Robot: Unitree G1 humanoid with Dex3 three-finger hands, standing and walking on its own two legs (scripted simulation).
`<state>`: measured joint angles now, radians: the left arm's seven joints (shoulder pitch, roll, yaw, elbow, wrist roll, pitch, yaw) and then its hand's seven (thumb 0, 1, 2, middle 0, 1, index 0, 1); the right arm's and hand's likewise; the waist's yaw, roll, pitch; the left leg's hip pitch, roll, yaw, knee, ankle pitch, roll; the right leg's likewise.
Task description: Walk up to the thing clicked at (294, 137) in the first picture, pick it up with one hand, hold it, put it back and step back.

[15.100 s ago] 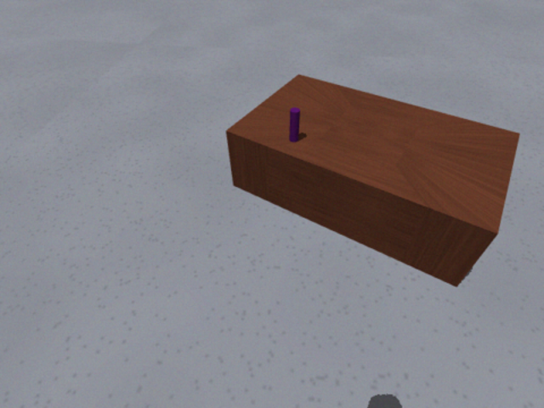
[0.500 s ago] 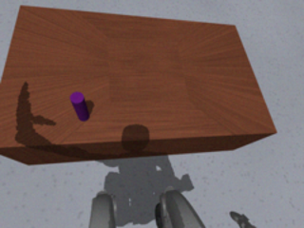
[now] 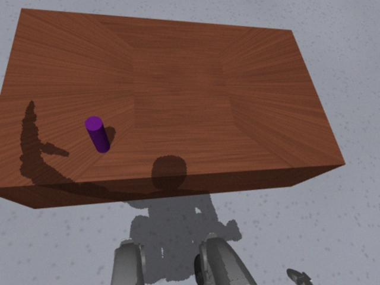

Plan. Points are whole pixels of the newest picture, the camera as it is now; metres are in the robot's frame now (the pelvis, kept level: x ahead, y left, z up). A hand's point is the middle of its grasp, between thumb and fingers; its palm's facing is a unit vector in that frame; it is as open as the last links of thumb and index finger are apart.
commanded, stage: approach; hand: left
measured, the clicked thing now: (98, 136) +0.53 +0.19 -0.21
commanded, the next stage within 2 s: close in in 0.48 s
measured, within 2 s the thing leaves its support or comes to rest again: neither
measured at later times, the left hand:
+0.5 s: hand (51, 136) +0.49 +0.28 -0.13, palm faces +0.04 -1.00 +0.04, open 17.6 cm
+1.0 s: hand (93, 136) +0.52 +0.20 -0.20, palm faces +0.14 -0.99 -0.05, open 17.7 cm
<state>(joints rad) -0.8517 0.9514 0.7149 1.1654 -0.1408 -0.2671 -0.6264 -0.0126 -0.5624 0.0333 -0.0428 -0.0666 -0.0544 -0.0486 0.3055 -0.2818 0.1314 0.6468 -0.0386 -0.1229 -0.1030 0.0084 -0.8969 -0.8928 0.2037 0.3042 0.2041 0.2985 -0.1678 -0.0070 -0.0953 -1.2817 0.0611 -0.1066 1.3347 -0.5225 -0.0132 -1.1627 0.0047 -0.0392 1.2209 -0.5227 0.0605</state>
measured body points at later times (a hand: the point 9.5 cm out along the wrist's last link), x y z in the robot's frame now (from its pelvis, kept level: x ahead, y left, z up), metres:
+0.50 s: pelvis -0.03 -0.01 -0.13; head +0.20 +0.07 +0.25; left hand +0.48 +0.34 -0.13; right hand +0.05 -0.27 -0.23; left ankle +0.04 +0.12 -0.61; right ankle +0.03 -0.17 -0.61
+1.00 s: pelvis -0.06 -0.02 -0.24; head +0.17 +0.01 +0.15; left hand +0.51 +0.26 -0.19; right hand -0.04 -0.29 -0.35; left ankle +0.04 +0.12 -0.61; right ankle +0.03 -0.17 -0.61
